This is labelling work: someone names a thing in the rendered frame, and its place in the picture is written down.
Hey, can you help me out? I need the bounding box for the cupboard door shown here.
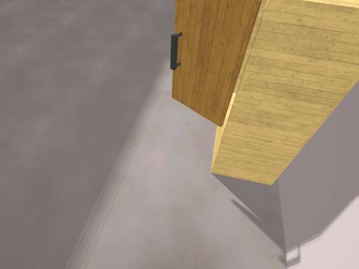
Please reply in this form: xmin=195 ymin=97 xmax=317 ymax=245
xmin=172 ymin=0 xmax=262 ymax=127

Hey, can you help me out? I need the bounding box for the handle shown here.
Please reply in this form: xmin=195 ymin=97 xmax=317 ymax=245
xmin=170 ymin=32 xmax=183 ymax=70

